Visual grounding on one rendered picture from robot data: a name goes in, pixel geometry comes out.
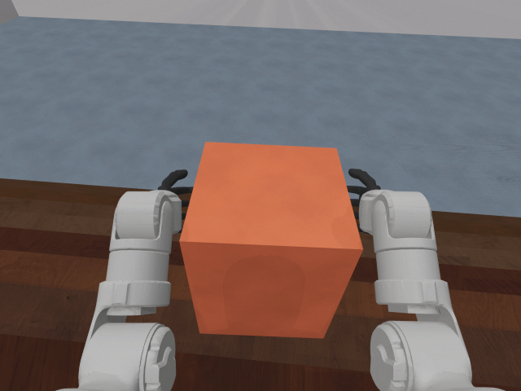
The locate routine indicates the robot right hand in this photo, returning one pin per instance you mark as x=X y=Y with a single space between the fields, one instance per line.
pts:
x=370 y=184

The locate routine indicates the carton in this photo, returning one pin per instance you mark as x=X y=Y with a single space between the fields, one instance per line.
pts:
x=270 y=240

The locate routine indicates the robot left forearm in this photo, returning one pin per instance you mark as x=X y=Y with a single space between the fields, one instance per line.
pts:
x=137 y=272

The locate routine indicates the robot left hand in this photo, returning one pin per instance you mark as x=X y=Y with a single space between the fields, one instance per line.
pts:
x=170 y=181

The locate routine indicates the left robot upper arm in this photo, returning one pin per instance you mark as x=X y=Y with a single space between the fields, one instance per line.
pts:
x=129 y=357

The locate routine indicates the robot right forearm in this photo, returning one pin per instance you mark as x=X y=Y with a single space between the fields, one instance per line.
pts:
x=405 y=245

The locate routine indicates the right robot upper arm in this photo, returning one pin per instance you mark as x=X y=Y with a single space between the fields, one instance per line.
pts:
x=419 y=356

